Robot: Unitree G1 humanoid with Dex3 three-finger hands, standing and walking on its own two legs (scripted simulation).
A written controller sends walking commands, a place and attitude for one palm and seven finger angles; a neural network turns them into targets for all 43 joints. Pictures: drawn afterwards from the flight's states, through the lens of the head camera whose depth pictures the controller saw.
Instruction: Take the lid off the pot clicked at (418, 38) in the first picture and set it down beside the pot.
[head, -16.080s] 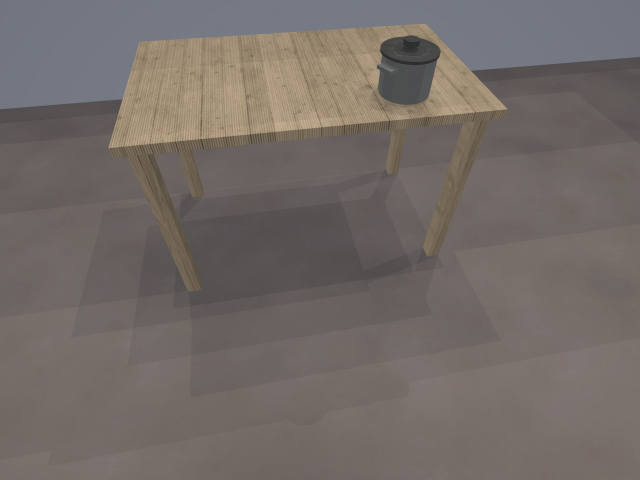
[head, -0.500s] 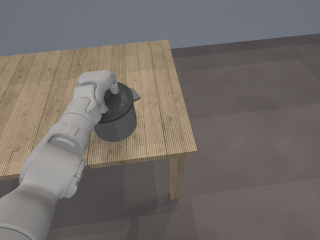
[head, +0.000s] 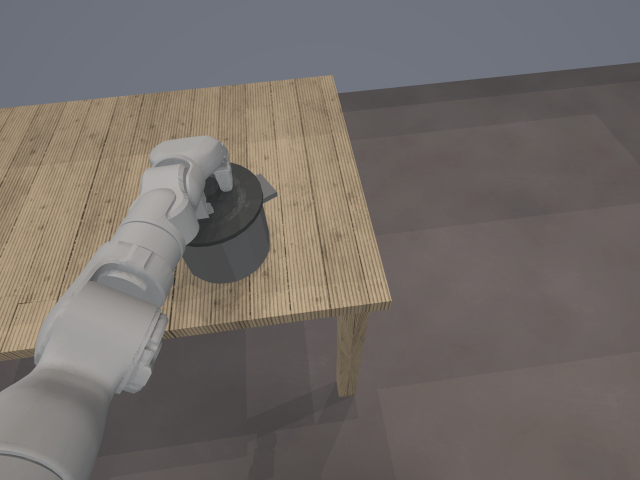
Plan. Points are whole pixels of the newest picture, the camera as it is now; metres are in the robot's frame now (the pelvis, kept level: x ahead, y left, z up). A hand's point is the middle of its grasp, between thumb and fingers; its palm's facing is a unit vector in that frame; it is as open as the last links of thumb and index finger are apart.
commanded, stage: close the fingers and squeeze the knob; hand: left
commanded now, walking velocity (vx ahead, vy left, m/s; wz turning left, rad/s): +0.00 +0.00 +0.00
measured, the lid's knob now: (204, 190) +0.51 +0.14 +0.05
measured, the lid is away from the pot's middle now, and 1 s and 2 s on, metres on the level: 0.00 0.00 0.00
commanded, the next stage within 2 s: lift the lid straight up in 0.76 s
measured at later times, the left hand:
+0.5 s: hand (199, 195) +0.48 +0.14 +0.08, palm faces -0.38 -0.05 -0.93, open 7.2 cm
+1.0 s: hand (200, 196) +0.48 +0.14 +0.08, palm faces -0.36 -0.05 -0.93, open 7.1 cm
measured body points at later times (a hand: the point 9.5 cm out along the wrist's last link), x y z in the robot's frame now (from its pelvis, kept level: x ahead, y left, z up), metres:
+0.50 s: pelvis +0.00 +0.00 +0.00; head +0.06 -0.02 +0.44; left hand +0.49 +0.14 +0.13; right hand +0.05 -0.26 -0.14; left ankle -0.05 +0.10 -0.74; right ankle +0.00 -0.13 -0.74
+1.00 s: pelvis +0.00 +0.00 +0.00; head +0.06 -0.02 +0.45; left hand +0.49 +0.14 +0.13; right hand +0.04 -0.26 -0.14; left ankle -0.05 +0.10 -0.74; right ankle +0.00 -0.13 -0.74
